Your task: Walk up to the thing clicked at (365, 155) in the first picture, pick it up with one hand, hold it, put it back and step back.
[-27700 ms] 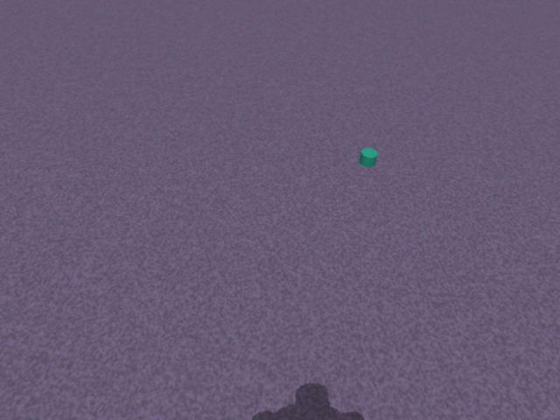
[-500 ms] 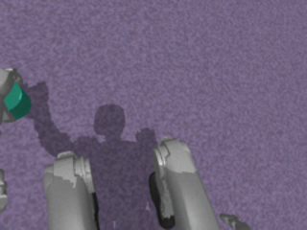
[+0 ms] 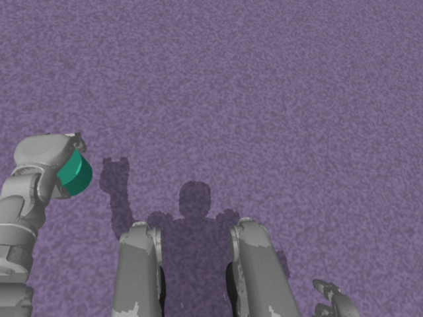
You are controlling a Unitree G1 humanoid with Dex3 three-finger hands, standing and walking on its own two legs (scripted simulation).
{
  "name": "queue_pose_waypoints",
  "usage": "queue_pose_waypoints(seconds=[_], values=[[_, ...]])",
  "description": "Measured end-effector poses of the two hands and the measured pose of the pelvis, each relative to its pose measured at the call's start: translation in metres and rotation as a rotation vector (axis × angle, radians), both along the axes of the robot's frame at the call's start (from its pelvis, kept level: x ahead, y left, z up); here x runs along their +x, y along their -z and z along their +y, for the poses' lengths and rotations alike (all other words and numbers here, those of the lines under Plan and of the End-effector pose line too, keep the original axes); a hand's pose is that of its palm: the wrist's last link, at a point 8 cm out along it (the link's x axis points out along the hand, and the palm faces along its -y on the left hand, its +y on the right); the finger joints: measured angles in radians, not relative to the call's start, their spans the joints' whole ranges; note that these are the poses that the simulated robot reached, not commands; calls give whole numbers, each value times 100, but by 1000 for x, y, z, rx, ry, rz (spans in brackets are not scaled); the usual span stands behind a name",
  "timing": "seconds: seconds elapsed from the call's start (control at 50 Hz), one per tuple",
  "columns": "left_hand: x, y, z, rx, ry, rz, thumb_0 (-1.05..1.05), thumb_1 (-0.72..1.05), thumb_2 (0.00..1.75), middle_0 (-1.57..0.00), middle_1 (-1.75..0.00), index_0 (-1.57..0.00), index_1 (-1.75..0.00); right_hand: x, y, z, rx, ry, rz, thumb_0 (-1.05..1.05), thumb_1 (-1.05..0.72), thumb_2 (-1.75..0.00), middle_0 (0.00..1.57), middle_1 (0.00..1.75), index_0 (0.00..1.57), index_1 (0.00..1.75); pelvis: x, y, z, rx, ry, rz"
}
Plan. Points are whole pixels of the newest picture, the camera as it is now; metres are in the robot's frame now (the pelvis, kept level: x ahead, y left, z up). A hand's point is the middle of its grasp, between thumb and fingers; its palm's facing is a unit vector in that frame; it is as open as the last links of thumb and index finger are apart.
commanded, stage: lift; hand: left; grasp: from above
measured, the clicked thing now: (63, 170) +0.43 +0.29 -0.13
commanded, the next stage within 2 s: hold in 0.94 s
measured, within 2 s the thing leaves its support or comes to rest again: neither
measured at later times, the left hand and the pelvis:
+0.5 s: hand (4, 163) +0.36 +0.26 +0.10, palm faces -0.46 -0.11 -0.88, open 11.0 cm; pelvis +0.03 +0.00 +0.18, yaw +3 degrees
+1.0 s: hand out of the picture +0.38 +0.24 +0.18, palm faces -0.46 -0.12 -0.88, open 11.0 cm; pelvis +0.08 +0.00 +0.26, yaw +3 degrees
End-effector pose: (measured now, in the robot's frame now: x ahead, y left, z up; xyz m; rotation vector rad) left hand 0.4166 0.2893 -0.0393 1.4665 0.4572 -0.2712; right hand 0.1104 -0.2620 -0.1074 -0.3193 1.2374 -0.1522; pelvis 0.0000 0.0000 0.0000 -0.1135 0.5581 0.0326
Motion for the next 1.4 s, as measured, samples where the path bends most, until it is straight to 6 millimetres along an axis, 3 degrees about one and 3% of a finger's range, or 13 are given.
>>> queue_pose_waypoints(seconds=[0.36,0.5,0.64,0.98,1.4], values=[[-49,-152,-18,-1,-20,9,1,-12,59,-45,-74,-55,-71,19,-134,9,26,54,-108,0,-90,-90,20,30,20,30,20,-138,1,45,-21,-169],[-54,-193,-24,3,-33,18,1,-12,59,-45,-74,-56,-71,24,-176,7,30,63,-141,0,-90,-90,20,30,20,30,32,-180,0,61,-26,-233],[-49,-221,-35,11,-37,26,1,-12,60,-46,-74,-56,-71,29,-208,3,29,69,-148,0,-90,-90,20,30,20,30,46,-213,-1,76,-25,-281],[-34,-273,-44,1,-62,18,1,-14,61,-48,-73,-58,-70,47,-255,0,44,91,-140,0,-89,-90,20,30,20,30,75,-262,-1,98,-23,-366],[-29,-312,-41,17,-33,12,1,-14,61,-48,-73,-58,-70,87,-281,7,74,77,-222,0,-89,-89,20,30,20,30,90,-284,4,111,-16,-441]])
